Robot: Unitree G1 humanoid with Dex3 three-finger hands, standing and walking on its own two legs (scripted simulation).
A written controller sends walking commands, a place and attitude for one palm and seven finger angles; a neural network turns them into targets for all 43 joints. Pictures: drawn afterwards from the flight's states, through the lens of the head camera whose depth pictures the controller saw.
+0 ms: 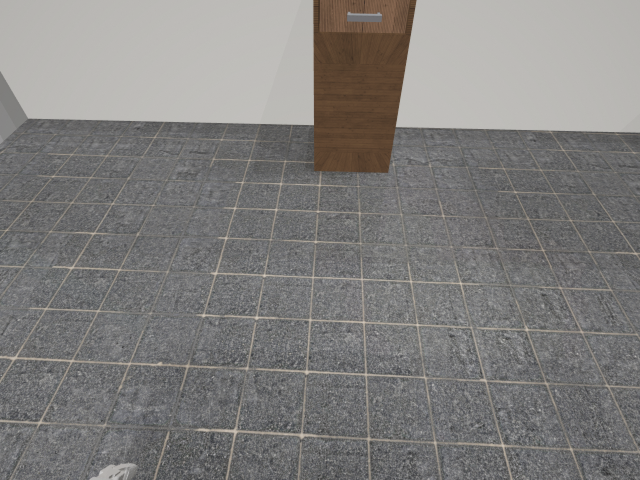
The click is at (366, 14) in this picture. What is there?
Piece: drawer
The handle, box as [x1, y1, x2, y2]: [347, 12, 381, 21]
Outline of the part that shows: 347,13 348,21 381,20 381,14 379,12 377,12 376,14 356,14 349,12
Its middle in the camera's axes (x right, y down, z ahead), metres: +0.17 -0.86 +1.50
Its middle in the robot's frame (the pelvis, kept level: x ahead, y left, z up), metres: +1.71 -0.09 +0.00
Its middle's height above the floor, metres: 0.77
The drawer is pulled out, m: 0.00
